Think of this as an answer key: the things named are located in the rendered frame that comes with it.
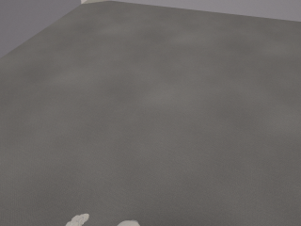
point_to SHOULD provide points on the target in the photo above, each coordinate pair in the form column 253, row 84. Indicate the left robot hand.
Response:
column 78, row 220

